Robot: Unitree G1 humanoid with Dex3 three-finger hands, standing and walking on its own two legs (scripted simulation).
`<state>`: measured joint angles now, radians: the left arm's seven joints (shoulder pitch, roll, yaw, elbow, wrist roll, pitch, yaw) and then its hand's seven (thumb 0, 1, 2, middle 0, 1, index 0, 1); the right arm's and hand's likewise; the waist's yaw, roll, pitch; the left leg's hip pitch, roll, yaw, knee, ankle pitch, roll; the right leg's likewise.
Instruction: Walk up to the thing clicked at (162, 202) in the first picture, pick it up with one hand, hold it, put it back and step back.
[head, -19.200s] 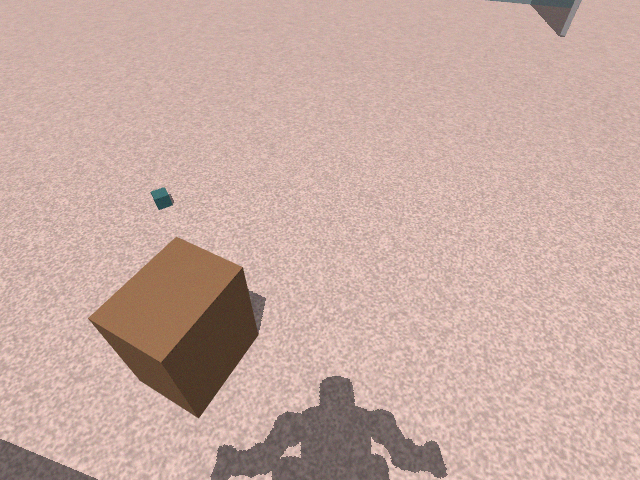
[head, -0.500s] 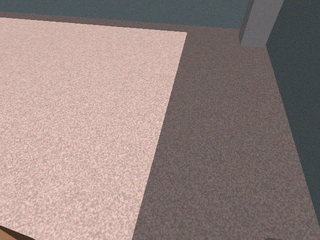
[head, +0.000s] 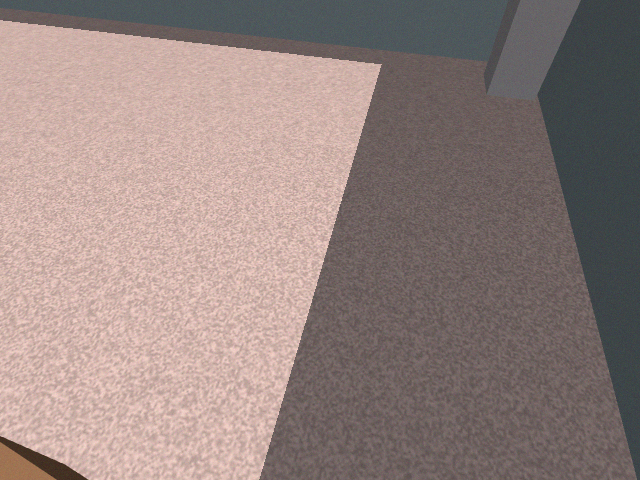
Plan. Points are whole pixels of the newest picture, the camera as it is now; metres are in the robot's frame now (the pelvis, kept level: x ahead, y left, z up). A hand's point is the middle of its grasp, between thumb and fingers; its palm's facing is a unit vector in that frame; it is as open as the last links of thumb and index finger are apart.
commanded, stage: stand
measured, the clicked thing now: out of the picture -0.20 +1.40 -0.75
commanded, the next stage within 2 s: none
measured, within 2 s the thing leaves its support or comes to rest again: neither
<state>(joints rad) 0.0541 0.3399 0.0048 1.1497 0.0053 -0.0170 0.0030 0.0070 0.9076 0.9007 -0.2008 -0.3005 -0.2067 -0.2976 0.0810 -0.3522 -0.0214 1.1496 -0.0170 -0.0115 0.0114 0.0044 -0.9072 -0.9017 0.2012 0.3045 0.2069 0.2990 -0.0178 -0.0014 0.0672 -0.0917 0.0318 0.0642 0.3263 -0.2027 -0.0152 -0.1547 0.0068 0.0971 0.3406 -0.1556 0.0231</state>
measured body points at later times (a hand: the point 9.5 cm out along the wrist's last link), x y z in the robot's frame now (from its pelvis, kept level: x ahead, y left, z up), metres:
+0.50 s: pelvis +0.00 +0.00 +0.00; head +0.01 +0.00 +0.45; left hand +0.06 +0.30 -0.13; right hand +0.08 -0.30 -0.13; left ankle -0.02 +0.13 -0.75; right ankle +0.02 -0.13 -0.75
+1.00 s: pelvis +0.00 +0.00 +0.00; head +0.01 +0.00 +0.45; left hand +0.07 +0.31 -0.13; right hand +0.08 -0.30 -0.13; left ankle -0.02 +0.13 -0.75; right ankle +0.02 -0.13 -0.75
